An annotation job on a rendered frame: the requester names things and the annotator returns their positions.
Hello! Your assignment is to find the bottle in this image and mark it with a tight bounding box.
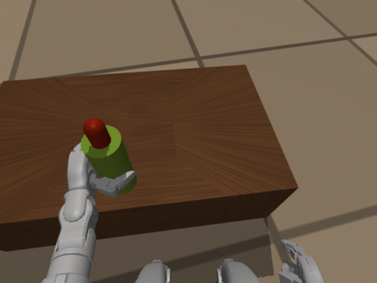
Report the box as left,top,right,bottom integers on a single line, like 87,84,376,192
81,118,137,195

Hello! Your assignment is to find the left robot arm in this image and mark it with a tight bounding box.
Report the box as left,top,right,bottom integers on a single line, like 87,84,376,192
41,189,98,283

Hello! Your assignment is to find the right robot hand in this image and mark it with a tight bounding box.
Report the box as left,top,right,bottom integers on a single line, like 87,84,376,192
279,239,325,283

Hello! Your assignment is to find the left robot hand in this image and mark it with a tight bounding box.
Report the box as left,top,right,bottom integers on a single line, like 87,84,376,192
67,143,135,198

